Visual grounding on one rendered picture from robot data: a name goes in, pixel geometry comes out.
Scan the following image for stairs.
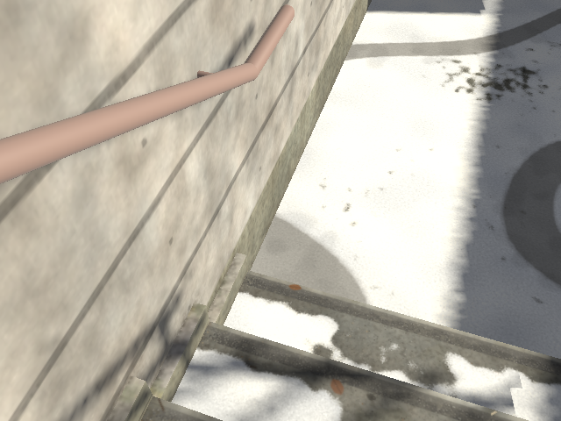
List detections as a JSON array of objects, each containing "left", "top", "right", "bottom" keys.
[{"left": 141, "top": 270, "right": 561, "bottom": 421}]

